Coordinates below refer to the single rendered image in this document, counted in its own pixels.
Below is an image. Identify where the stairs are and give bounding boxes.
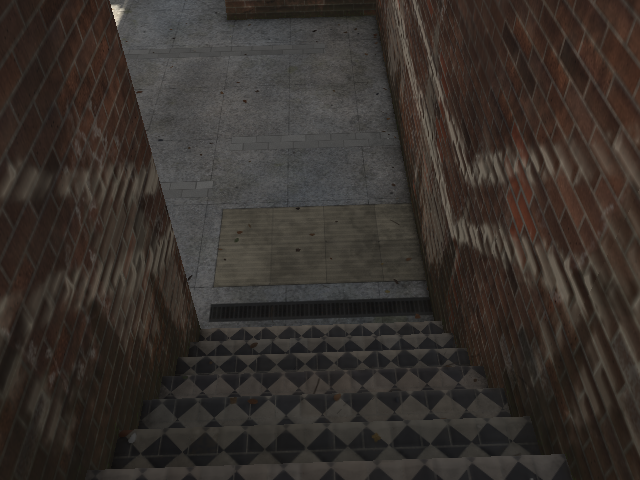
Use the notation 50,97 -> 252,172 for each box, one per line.
85,321 -> 573,480

